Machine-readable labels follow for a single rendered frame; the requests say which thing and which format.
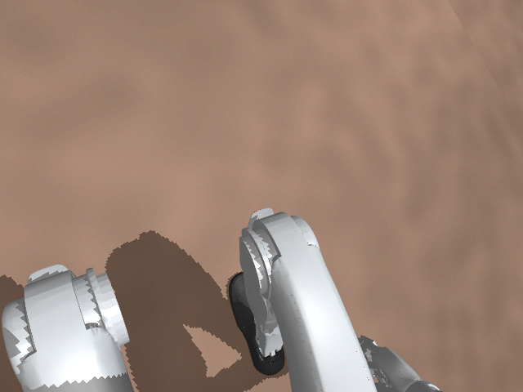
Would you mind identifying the right robot hand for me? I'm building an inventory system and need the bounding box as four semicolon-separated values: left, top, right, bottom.
358;336;422;392

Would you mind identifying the right robot foot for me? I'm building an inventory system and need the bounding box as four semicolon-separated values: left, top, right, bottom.
229;272;284;376

